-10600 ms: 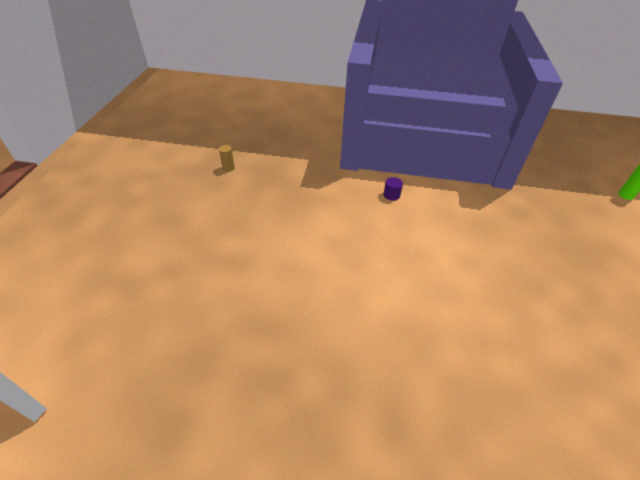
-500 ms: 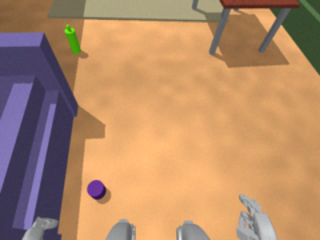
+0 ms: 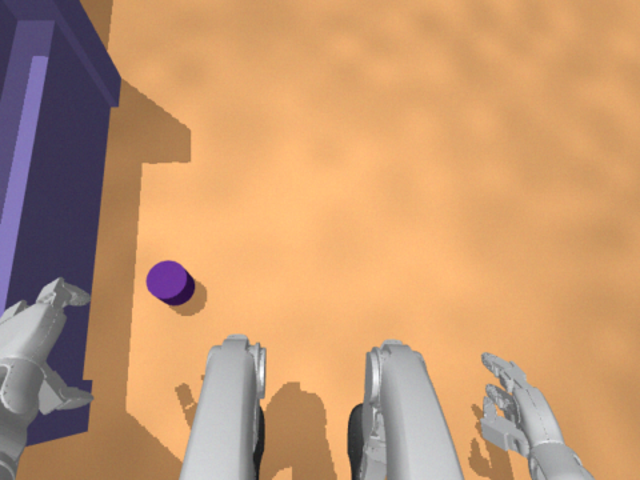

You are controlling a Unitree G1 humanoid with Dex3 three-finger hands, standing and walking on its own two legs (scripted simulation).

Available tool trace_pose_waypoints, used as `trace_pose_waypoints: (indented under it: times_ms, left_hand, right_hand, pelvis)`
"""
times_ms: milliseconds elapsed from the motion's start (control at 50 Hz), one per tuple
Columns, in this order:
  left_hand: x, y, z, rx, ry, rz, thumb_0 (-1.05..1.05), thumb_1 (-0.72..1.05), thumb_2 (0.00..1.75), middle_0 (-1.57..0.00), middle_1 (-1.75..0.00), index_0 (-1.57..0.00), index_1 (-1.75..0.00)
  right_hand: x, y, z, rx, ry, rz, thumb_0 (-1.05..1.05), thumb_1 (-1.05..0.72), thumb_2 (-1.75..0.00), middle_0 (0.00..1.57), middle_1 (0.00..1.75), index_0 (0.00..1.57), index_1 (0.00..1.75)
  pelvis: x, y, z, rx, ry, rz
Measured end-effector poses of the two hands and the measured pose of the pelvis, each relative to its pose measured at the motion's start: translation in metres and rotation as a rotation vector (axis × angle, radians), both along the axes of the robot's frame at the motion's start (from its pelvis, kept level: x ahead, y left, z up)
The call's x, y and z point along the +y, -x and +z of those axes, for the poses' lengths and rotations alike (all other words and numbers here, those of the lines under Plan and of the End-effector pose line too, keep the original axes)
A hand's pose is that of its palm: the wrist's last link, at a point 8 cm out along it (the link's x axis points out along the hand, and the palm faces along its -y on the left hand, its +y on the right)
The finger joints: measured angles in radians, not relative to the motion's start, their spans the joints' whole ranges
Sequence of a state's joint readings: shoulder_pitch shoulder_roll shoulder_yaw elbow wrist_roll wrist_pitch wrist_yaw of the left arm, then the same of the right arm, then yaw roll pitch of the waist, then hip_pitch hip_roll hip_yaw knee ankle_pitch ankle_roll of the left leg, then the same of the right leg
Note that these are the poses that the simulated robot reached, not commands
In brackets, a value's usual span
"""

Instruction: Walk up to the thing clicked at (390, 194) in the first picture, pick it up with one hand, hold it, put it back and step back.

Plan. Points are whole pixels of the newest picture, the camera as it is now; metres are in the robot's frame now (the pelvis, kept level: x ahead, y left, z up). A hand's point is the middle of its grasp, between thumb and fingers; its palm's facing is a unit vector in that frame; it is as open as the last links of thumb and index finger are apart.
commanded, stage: rise first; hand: left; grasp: from above
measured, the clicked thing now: (171, 283) +0.44 +0.31 -0.46
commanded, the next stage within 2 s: approach in 1.56 s
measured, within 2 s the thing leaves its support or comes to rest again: neither
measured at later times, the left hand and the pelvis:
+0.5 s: hand (96, 317) +0.33 +0.36 -0.26, palm faces -0.47 -0.18 -0.86, open 14.1 cm; pelvis -0.04 +0.01 -0.12, yaw -4 degrees
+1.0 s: hand (115, 299) +0.37 +0.36 -0.32, palm faces -0.45 -0.06 -0.89, open 14.2 cm; pelvis -0.03 +0.01 -0.17, yaw -5 degrees
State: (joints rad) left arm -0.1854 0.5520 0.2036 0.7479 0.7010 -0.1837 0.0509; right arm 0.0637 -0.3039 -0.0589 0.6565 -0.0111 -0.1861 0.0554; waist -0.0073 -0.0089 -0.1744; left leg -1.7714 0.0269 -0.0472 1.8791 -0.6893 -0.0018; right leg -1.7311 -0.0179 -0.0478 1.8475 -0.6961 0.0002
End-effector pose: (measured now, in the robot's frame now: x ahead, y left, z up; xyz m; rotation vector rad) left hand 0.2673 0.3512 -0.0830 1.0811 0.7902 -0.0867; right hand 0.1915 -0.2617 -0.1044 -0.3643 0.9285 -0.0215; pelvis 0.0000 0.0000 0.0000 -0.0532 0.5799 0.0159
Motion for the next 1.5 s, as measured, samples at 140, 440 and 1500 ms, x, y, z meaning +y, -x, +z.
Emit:
trace_pose_waypoints:
  times_ms: [140,440,1500]
  left_hand:
    - [0.009,-0.028,-0.047,-0.038,-0.085,-0.125,0.00,-0.49,0.99,-0.06,-1.08,-0.07,-1.07]
    - [0.015,-0.064,-0.107,-0.082,-0.168,-0.316,0.00,-0.50,1.02,-0.06,-1.01,-0.06,-1.01]
    - [0.004,-0.123,-0.204,-0.125,-0.263,-0.417,0.00,-0.54,1.03,-0.08,-0.98,-0.07,-0.99]
  right_hand:
    - [-0.003,0.049,-0.067,0.141,0.005,-0.036,0.01,-0.85,-0.89,0.20,0.30,0.20,0.30]
    - [-0.009,0.134,-0.117,0.343,0.060,-0.094,0.01,-0.86,-0.89,0.20,0.30,0.20,0.30]
    - [-0.016,0.156,-0.172,0.524,0.136,-0.073,0.00,-0.90,-0.90,0.20,0.30,0.20,0.30]
  pelvis:
    - [0.001,0.020,-0.053,0.010,0.019,-0.011]
    - [0.006,0.040,-0.114,-0.023,0.059,-0.032]
    - [0.007,0.027,-0.185,-0.032,0.084,-0.055]
